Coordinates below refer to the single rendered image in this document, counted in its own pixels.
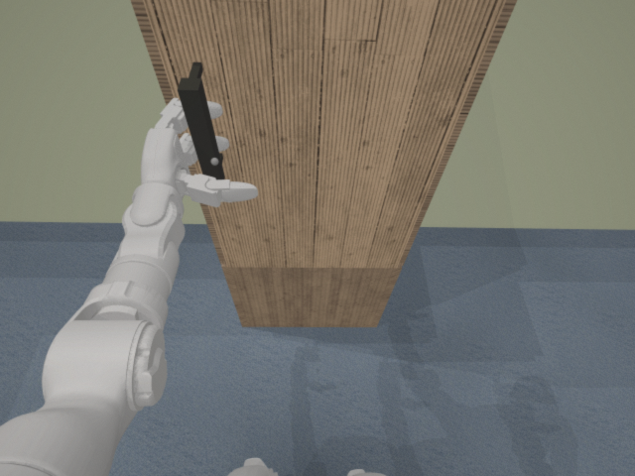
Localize robot left upper arm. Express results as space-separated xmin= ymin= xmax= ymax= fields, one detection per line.
xmin=0 ymin=320 xmax=168 ymax=476

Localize robot left forearm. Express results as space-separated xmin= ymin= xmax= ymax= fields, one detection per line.
xmin=42 ymin=182 xmax=185 ymax=401

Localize handle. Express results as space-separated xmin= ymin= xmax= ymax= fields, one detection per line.
xmin=178 ymin=62 xmax=225 ymax=179

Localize robot left shin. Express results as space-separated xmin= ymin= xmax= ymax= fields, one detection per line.
xmin=244 ymin=458 xmax=269 ymax=470

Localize cupboard door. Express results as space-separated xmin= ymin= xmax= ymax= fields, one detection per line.
xmin=143 ymin=0 xmax=506 ymax=268

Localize left robot hand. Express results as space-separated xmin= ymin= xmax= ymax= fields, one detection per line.
xmin=141 ymin=98 xmax=258 ymax=207

